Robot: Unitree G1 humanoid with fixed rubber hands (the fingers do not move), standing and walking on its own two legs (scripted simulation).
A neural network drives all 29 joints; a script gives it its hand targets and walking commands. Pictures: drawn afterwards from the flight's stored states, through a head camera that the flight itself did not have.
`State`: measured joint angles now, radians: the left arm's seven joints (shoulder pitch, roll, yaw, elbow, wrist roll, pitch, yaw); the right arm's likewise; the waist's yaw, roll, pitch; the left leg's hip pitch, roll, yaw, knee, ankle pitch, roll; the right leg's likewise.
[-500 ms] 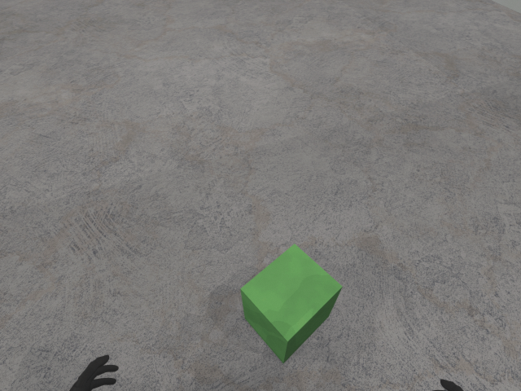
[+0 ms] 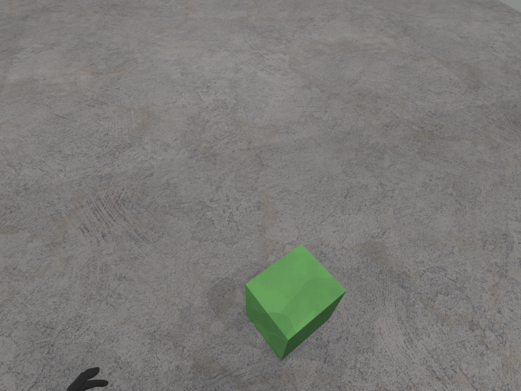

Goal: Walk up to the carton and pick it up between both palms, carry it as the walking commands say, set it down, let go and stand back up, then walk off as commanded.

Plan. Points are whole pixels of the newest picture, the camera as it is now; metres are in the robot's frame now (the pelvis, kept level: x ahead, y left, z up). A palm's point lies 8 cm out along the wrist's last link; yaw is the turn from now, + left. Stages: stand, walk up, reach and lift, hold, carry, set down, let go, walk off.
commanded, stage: walk up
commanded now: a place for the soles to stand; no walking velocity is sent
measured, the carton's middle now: (291, 303) +0.47 -0.11 -0.64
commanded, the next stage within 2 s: none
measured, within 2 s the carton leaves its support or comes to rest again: neither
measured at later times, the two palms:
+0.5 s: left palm out of the picture +0.11 +0.15 -0.13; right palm out of the picture +0.12 -0.53 -0.09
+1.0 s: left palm out of the picture +0.06 -0.05 -0.16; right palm out of the picture +0.31 -0.69 -0.12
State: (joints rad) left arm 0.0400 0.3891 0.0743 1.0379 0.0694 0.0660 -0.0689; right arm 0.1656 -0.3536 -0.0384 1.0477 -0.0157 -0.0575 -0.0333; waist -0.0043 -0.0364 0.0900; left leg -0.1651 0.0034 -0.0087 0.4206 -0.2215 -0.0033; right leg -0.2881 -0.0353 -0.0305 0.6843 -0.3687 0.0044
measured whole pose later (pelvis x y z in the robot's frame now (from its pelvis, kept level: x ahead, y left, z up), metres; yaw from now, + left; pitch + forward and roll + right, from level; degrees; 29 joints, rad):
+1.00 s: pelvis +0.11 -0.38 -0.06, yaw +24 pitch -3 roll +0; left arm 0.24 0.42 0.12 0.77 0.02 0.06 -0.06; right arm 0.30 -0.50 -0.07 0.87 -0.04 -0.04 -0.10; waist 0.00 -0.04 0.09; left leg -0.62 0.04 -0.13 1.27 -0.54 0.03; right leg -0.44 -0.09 -0.09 0.98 -0.49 0.02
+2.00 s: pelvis +0.13 -0.36 -0.01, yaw +36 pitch -2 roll -1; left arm 0.11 0.41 0.02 1.03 0.00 -0.05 0.01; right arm 0.13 -0.38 -0.03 1.02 -0.01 0.00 0.02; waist 0.00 0.00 0.07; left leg -0.28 0.01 0.02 0.60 -0.30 0.03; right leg -0.21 -0.06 -0.09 0.55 -0.30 0.03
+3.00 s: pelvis +0.15 -0.34 +0.00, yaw +38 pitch -2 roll +0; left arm 0.11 0.38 0.03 1.04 0.01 -0.02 0.02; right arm 0.12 -0.37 -0.05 0.99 -0.02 0.03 0.03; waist 0.01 0.01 0.07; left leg -0.17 -0.04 -0.01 0.48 -0.27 0.04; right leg -0.10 -0.10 -0.13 0.44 -0.29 0.05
